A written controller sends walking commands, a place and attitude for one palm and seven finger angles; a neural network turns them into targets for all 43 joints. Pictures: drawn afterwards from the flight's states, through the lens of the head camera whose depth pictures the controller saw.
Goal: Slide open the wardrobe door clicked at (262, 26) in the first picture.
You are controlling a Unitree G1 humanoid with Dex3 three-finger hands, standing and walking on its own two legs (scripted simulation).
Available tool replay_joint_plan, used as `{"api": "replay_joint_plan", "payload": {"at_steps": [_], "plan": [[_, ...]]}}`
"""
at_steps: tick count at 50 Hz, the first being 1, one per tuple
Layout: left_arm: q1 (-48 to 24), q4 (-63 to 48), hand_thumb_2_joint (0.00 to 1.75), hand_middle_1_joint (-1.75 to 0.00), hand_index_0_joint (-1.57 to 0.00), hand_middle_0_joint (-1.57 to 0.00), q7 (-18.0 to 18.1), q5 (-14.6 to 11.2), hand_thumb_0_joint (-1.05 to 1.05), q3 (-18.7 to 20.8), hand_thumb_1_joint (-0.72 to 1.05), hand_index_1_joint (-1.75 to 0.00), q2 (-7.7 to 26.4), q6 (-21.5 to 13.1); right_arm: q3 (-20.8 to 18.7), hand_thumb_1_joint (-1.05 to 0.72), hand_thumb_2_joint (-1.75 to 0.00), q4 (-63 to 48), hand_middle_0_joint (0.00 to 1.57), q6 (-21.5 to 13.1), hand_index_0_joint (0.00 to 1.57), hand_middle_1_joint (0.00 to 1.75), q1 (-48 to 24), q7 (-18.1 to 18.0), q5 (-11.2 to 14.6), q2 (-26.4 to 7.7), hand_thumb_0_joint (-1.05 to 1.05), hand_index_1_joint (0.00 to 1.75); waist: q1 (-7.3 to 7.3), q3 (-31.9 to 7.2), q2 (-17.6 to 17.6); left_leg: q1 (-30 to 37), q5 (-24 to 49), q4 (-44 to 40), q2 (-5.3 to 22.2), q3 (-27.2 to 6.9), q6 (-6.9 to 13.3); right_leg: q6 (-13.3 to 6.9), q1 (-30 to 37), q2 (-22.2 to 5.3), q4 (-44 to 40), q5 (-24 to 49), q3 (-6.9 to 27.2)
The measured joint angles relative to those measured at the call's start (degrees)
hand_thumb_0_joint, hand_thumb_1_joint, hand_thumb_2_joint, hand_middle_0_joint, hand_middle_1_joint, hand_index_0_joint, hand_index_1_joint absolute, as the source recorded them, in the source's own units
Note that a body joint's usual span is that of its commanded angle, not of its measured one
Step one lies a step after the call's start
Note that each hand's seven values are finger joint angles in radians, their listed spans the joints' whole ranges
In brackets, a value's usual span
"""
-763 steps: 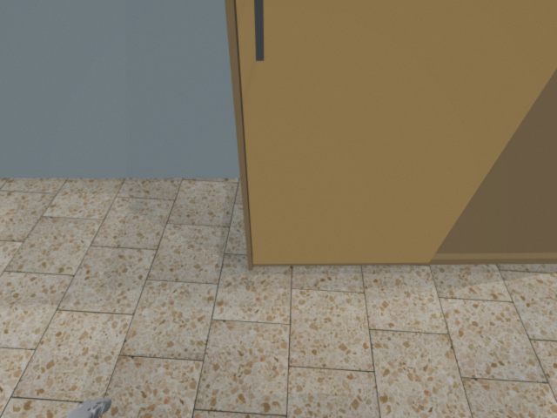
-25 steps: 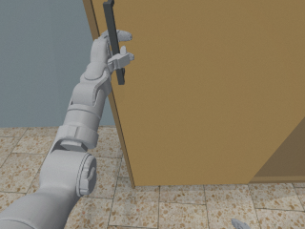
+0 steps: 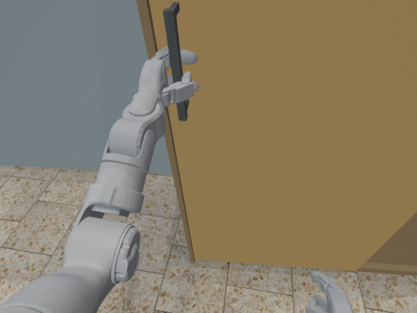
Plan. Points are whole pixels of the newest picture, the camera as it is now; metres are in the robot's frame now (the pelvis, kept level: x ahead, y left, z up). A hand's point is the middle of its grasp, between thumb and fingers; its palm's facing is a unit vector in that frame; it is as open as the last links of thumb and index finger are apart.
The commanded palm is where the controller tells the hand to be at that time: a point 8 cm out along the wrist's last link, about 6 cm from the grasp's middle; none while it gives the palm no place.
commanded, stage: tug the door sideways, standing still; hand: left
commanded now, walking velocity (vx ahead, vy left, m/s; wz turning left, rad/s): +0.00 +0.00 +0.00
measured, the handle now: (179, 67) +0.48 +0.09 +0.26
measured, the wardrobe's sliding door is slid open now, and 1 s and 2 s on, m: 0.00 0.04 0.12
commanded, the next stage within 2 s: step sideways, sliding the door along in 0.66 s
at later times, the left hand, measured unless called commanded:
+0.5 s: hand (194, 89) +0.43 +0.06 +0.25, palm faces +0.02 -1.00 -0.07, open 5.6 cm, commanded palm +0.41 +0.05 +0.25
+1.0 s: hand (207, 91) +0.43 +0.03 +0.24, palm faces -0.08 -0.99 -0.10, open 5.6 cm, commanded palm +0.42 +0.07 +0.26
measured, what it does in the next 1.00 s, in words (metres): stands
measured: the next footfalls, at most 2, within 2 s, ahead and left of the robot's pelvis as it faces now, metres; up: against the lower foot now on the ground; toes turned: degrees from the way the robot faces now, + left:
right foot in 1.64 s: +0.18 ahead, -0.41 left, +0.00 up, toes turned +7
left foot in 1.78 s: +0.06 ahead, -0.07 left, +0.00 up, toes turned +23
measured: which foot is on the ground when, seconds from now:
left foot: down 0.00-1.00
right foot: down 0.00-1.00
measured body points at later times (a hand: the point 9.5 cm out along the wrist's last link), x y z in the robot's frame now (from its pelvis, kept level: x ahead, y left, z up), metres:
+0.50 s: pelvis -0.04 +0.01 +0.00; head -0.03 -0.01 +0.45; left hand +0.42 +0.11 +0.25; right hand +0.07 -0.22 -0.13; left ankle -0.01 +0.13 -0.74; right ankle -0.07 -0.09 -0.74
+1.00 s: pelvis -0.05 -0.01 -0.01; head +0.00 -0.03 +0.43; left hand +0.43 +0.09 +0.25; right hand +0.07 -0.24 -0.14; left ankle -0.01 +0.13 -0.74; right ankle -0.07 -0.10 -0.73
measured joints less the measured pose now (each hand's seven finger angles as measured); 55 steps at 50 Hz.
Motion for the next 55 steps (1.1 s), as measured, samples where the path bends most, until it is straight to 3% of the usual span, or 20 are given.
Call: {"api": "replay_joint_plan", "payload": {"at_steps": [19,39,43,46,49,52,53,55], "plan": [[-10.2,16.4,0.83,-1.4,-0.27,-0.39,3.5,-0.7,0.0,-4.3,0.82,-1.4,0.3,-9.7,-0.2,-0.91,-0.9,5.8,0.2,-5.5,0.2,0.3,6.8,0.9,0.0,1.0,0.01,0.3,-0.53,1.7,0.1,-4.5,1.9,2.1,-0.5,-1.3,0.2,0.1,-4.3,-0.4,2.7,1.0,-1.3],[-15.7,24.9,0.83,-1.4,-0.27,-0.39,6.1,-1.8,0.0,-7.1,0.82,-1.4,-2.1,-14.4,-0.4,-0.91,-0.9,7.7,0.2,-11.3,0.2,0.3,7.1,2.1,-0.2,1.2,0.01,0.3,-0.91,1.2,-0.4,-7.2,2.2,3.4,-0.9,-0.7,0.7,0.8,-7.3,-0.9,4.4,1.3,-0.7],[-12.4,24.2,0.83,-1.4,-0.29,-0.41,0.4,0.4,0.01,-4.9,0.78,-1.4,1.2,-22.4,0.0,-0.91,-0.9,6.2,0.21,-9.5,0.21,0.3,4.9,0.8,-0.7,1.0,0.01,0.3,-2.15,2.1,0.2,-7.4,1.3,4.6,-0.2,0.8,0.9,1.1,-8.3,-0.5,5.9,0.8,0.9],[-10.0,21.1,0.84,-1.4,-0.31,-0.42,-1.8,0.0,0.0,-4.2,0.76,-1.4,4.2,-26.9,-0.5,-0.91,-0.9,3.9,0.21,-8.9,0.21,0.3,4.1,-0.6,-0.7,1.6,0.01,0.3,-2.73,4.4,-0.1,-7.3,0.2,6.2,0.1,2.3,0.9,1.2,-10.4,-0.1,11.6,-1.5,2.9],[-9.1,17.4,0.85,-1.4,-0.31,-0.43,-2.8,-0.4,-0.01,-3.4,0.75,-1.4,6.0,-28.9,-0.8,-0.91,-0.9,2.9,0.21,-8.1,0.21,0.3,3.8,-1.2,-0.8,2.4,0.01,0.3,-2.79,7.3,-0.1,-7.5,-0.7,8.1,1.0,1.8,0.2,0.7,-12.4,1.6,17.7,-6.6,4.2],[-9.2,14.6,0.86,-1.4,-0.32,-0.44,-3.3,0.0,-0.02,-2.7,0.75,-1.4,7.2,-29.9,-0.6,-0.91,-0.9,2.8,0.21,-7.1,0.21,0.3,4.1,-1.1,-0.5,2.8,0.01,0.3,-1.92,10.0,0.0,-8.0,-2.2,10.9,2.5,0.6,-1.3,0.2,-11.3,2.3,14.5,-5.6,4.0],[-9.3,13.9,0.86,-1.4,-0.32,-0.44,-3.3,0.2,-0.02,-2.4,0.75,-1.4,7.6,-30.2,-0.6,-0.91,-0.9,2.8,0.21,-6.8,0.21,0.3,4.2,-1.1,-0.3,2.7,0.01,0.3,-1.79,11.0,0.5,-8.3,-3.0,12.4,3.2,-0.1,-1.8,-0.2,-10.7,2.8,13.3,-1.7,3.0],[-9.1,12.6,0.87,-1.4,-0.33,-0.44,-3.0,0.9,-0.02,-1.9,0.75,-1.4,7.3,-30.6,-0.8,-0.91,-0.9,3.6,0.21,-6.0,0.21,0.3,4.4,-1.2,0.2,2.2,0.01,0.3,-2.41,12.3,1.8,-9.5,-5.1,16.9,4.4,-1.4,-0.8,-2.2,-9.2,4.0,13.2,-1.2,0.4]]}}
